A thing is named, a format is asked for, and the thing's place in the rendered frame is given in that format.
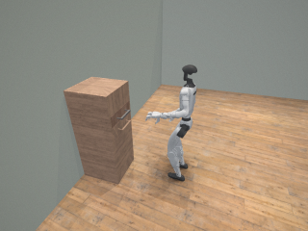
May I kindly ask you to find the left robot forearm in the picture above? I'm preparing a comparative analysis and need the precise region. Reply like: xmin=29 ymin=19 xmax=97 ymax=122
xmin=160 ymin=110 xmax=187 ymax=119

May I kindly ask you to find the robot left hand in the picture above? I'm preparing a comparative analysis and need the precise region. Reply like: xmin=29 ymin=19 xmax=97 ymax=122
xmin=145 ymin=111 xmax=161 ymax=124

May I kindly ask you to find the robot torso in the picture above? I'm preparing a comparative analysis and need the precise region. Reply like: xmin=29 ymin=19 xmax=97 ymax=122
xmin=179 ymin=85 xmax=196 ymax=132

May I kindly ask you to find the robot right foot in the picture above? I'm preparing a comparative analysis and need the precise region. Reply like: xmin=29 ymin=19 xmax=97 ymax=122
xmin=179 ymin=162 xmax=188 ymax=169

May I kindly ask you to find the drawer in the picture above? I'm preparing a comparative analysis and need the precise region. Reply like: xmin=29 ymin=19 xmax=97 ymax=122
xmin=110 ymin=100 xmax=130 ymax=129

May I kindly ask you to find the cabinet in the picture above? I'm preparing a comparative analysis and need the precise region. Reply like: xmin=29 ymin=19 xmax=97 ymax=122
xmin=64 ymin=77 xmax=134 ymax=184

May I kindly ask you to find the left robot upper arm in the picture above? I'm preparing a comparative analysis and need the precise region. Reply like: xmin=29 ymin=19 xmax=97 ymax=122
xmin=180 ymin=88 xmax=191 ymax=117

